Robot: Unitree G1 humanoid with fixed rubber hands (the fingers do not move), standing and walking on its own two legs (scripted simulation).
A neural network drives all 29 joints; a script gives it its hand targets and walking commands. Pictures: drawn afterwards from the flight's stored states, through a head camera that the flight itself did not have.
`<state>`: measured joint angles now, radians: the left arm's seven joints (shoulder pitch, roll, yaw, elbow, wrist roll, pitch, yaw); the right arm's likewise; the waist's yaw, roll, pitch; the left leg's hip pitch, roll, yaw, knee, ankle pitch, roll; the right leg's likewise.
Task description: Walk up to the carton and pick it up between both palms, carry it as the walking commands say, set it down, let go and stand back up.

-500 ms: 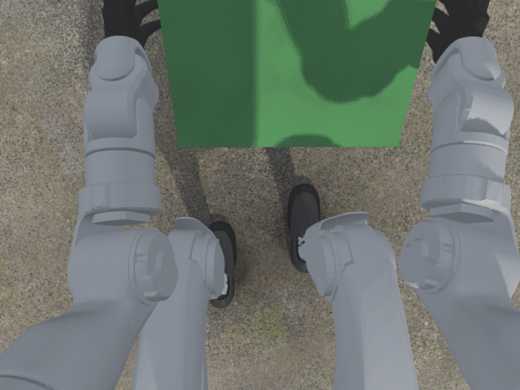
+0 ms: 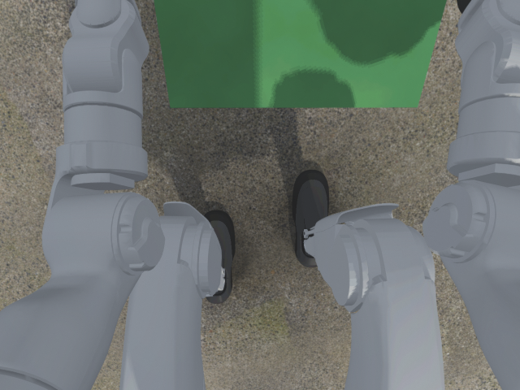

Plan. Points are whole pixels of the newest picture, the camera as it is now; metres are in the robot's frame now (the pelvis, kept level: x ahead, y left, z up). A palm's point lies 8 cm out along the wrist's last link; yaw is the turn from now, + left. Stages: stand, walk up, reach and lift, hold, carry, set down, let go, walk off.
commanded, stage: set down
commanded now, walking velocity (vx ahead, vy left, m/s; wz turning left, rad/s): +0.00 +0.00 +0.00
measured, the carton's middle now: (289, 6) +0.55 -0.05 -0.26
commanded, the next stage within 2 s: none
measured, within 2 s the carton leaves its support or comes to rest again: rests again in 1.80 s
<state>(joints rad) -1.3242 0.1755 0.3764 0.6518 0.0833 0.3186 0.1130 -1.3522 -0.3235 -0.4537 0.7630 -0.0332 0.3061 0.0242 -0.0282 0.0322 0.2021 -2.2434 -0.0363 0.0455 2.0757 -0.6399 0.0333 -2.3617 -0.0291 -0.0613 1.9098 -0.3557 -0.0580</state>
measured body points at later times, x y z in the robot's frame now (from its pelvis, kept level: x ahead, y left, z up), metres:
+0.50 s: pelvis +0.00 +0.00 -0.01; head +0.38 -0.02 +0.22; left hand +0.58 +0.15 -0.17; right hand +0.57 -0.24 -0.17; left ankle +0.08 +0.10 -0.37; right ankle +0.16 -0.10 -0.37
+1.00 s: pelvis +0.01 +0.00 -0.01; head +0.40 -0.01 +0.22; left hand +0.59 +0.15 -0.18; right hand +0.58 -0.24 -0.18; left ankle +0.08 +0.10 -0.37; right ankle +0.16 -0.10 -0.37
